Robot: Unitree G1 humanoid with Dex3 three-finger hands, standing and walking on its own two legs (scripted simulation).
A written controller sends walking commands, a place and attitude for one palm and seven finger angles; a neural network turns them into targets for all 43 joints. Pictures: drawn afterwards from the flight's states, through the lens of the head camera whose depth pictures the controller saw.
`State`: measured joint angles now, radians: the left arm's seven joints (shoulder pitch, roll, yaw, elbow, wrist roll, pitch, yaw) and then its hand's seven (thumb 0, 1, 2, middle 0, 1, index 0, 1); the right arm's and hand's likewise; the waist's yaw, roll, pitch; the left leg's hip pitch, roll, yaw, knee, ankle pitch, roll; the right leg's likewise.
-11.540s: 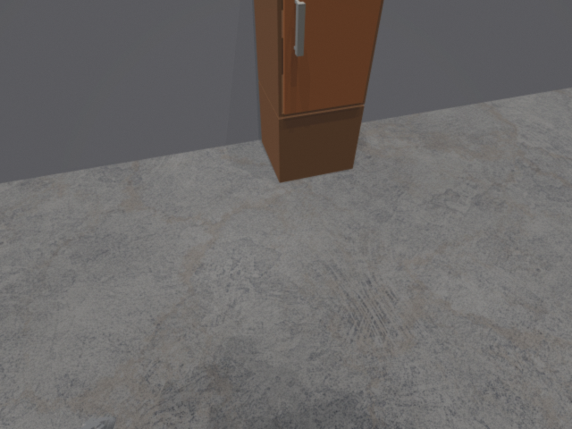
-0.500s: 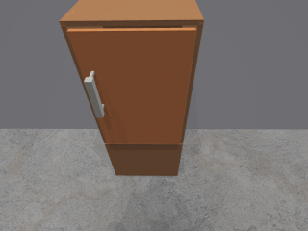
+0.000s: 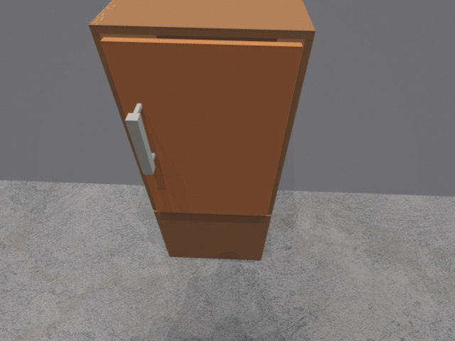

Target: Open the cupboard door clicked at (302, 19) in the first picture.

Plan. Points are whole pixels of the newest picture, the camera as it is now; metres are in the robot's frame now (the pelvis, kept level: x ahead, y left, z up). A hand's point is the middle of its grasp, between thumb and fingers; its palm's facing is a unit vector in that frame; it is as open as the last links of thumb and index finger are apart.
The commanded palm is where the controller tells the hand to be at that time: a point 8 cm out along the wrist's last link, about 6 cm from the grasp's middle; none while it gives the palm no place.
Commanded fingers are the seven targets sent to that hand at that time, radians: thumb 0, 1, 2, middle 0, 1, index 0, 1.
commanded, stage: look again from close up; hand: left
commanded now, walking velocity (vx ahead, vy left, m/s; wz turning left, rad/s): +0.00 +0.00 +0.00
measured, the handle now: (144, 140) +0.55 +0.24 +0.02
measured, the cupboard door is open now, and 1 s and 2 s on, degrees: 0 0 0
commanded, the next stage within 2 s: raise the hand with hooked fingers in 0.50 s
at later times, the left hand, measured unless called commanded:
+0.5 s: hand out of the picture +0.02 +0.18 -0.17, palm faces +0.02 -0.98 -0.19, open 7.4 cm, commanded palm none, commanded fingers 0.00 0.90 0.90 -0.20 -0.30 -0.20 -0.30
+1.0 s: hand (137, 315) +0.17 +0.17 -0.05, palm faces -0.01 -1.00 +0.01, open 8.5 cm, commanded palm +0.15 +0.25 -0.04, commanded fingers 0.00 0.41 0.69 -0.23 -0.62 -0.23 -0.62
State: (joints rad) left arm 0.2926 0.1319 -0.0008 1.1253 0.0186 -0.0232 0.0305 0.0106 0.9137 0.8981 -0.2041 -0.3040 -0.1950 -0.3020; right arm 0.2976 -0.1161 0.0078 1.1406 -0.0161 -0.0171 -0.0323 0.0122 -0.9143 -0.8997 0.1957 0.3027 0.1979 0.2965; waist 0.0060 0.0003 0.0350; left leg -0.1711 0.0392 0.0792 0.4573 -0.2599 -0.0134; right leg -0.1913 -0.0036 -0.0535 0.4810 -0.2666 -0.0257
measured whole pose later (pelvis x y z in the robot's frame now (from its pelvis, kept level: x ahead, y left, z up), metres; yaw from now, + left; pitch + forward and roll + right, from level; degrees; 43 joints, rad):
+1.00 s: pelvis -0.02 +0.00 -0.08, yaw +2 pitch +11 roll +1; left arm 0.36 0.17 0.12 0.16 -0.24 -0.50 -0.33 0.01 0.64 0.78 -0.22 -0.48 -0.22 -0.48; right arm 0.13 -0.30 -0.08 0.48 0.02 -0.24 -0.01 0.01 -0.90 -0.90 0.19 0.30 0.20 0.30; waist 0.02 -0.04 -0.13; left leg -0.78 0.03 0.05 1.08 -0.48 -0.01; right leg -0.79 -0.04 -0.06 1.11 -0.52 -0.03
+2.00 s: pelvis -0.02 +0.03 -0.05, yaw +3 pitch +8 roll -2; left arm 0.06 0.38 0.37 0.28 -0.34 -0.25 -0.46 -0.01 -0.46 0.32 -0.30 -1.18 -0.29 -1.18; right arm 0.25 -0.26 0.07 0.55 0.03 -0.23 -0.07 0.01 -0.90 -0.90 0.20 0.30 0.20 0.30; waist 0.02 0.02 -0.07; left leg -0.63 0.03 0.01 0.93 -0.44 0.02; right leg -0.59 -0.03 -0.10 0.86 -0.41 0.00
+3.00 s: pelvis -0.03 +0.01 -0.04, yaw +2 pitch +8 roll -2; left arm -0.21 0.44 0.43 0.58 -0.32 -0.26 -0.54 -0.01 -0.50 0.30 -0.31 -1.21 -0.30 -1.20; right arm 0.28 -0.29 0.06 0.58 0.04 -0.20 -0.10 0.01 -0.90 -0.90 0.20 0.30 0.20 0.30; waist 0.00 0.02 -0.05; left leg -0.62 0.04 0.01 0.88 -0.40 0.01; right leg -0.58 -0.02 -0.10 0.83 -0.39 -0.01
